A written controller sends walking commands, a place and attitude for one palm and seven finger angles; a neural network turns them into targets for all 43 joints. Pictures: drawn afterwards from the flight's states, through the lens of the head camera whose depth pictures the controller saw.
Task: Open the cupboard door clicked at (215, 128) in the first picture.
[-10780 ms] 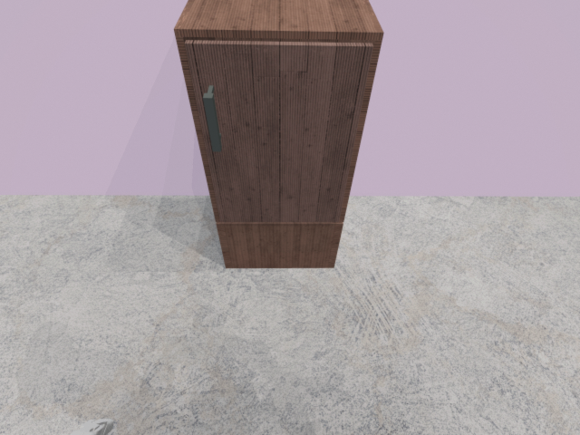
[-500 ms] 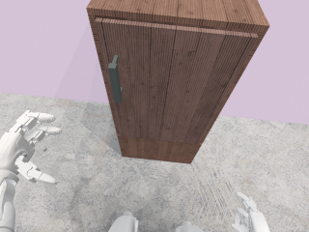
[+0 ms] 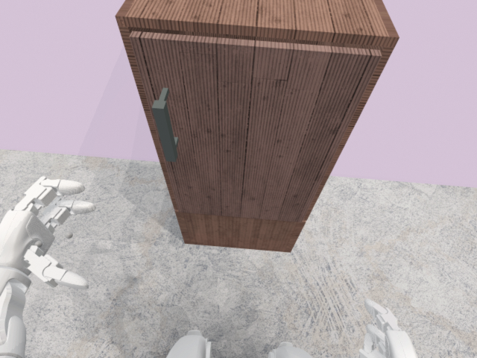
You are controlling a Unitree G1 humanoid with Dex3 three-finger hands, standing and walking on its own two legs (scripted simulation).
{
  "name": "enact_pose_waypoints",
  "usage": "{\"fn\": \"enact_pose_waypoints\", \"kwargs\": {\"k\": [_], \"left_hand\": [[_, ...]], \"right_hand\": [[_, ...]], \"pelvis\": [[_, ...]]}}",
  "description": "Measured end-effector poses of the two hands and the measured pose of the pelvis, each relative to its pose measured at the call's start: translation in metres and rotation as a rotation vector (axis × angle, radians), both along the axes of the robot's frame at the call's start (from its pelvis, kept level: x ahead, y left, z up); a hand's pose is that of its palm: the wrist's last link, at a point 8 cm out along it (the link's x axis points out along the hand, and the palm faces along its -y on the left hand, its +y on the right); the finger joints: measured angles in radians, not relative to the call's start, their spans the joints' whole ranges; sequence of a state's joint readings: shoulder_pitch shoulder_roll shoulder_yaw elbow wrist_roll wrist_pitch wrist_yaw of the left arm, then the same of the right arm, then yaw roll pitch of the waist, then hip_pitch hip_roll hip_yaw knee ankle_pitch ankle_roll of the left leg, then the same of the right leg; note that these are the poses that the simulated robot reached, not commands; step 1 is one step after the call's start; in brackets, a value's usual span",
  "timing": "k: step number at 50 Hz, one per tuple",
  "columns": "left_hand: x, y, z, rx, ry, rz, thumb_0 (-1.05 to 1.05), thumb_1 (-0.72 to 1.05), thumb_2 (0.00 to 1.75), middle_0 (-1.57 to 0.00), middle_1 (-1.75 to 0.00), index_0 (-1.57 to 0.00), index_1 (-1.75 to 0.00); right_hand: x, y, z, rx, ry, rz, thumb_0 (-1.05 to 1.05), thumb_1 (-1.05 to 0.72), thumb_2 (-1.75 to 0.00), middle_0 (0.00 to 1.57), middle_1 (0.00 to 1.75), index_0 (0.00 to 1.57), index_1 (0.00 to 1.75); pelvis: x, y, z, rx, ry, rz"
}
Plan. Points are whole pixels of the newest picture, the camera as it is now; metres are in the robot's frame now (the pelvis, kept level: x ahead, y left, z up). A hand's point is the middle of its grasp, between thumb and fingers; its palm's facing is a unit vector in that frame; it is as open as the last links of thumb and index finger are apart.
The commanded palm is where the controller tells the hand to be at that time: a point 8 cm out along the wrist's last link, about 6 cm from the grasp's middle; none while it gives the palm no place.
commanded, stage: move the hooked fingers beside the handle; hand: left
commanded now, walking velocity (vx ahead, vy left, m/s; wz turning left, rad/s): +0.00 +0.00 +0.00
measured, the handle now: (168, 126) +0.53 +0.17 +0.04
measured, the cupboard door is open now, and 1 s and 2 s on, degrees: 0 0 0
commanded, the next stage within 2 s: none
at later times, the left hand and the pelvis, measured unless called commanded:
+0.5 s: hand (89, 201) +0.34 +0.26 +0.06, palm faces -0.03 -1.00 -0.03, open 14.0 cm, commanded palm +0.32 +0.31 +0.06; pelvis +0.00 +0.00 +0.00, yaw -1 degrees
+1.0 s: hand (107, 174) +0.40 +0.25 +0.05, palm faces -0.05 -1.00 -0.01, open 14.0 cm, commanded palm +0.38 +0.30 +0.05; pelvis +0.00 +0.01 -0.01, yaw -1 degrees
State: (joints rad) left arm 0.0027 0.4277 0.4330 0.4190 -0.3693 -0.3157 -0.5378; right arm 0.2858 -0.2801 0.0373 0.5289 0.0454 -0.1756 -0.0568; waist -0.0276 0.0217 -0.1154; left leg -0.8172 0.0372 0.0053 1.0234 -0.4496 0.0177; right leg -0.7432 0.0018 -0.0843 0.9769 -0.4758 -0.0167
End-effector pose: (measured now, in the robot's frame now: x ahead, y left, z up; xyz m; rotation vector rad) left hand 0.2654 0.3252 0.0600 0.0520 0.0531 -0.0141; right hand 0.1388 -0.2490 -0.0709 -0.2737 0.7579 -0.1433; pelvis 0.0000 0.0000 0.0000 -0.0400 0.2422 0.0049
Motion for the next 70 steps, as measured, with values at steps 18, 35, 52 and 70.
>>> {"fn": "enact_pose_waypoints", "kwargs": {"k": [18,35,52,70], "left_hand": [[0.041,-0.01,-0.003,-0.016,-0.01,-0.018,-0.02,-0.5,0.3,-0.3,-1.2,-0.3,-1.2],[0.082,-0.011,-0.009,-0.028,-0.011,-0.012,-0.02,-0.5,0.3,-0.3,-1.2,-0.3,-1.2],[0.122,-0.023,-0.008,-0.039,-0.016,-0.029,-0.02,-0.5,0.3,-0.3,-1.2,-0.3,-1.2],[0.165,-0.035,-0.007,-0.03,-0.032,-0.017,-0.02,-0.5,0.3,-0.3,-1.2,-0.3,-1.2]], "right_hand": [[-0.004,-0.01,-0.007,-0.025,0.038,-0.015,0.01,-0.9,-0.9,0.21,0.3,0.2,0.3],[-0.042,-0.015,-0.017,-0.035,0.187,-0.09,0.01,-0.9,-0.9,0.2,0.3,0.2,0.3],[-0.062,-0.004,-0.023,-0.023,0.263,-0.119,0.0,-0.9,-0.9,0.21,0.3,0.2,0.3],[-0.108,-0.01,-0.037,-0.036,0.411,-0.177,0.0,-0.9,-0.9,0.21,0.3,0.2,0.3]], "pelvis": [[-0.001,-0.005,-0.004,0.002,0.015,0.001],[0.003,0.001,-0.004,0.001,0.046,-0.014],[0.0,0.011,-0.006,-0.005,0.065,-0.021],[-0.009,0.009,-0.016,-0.009,0.097,-0.026]]}}
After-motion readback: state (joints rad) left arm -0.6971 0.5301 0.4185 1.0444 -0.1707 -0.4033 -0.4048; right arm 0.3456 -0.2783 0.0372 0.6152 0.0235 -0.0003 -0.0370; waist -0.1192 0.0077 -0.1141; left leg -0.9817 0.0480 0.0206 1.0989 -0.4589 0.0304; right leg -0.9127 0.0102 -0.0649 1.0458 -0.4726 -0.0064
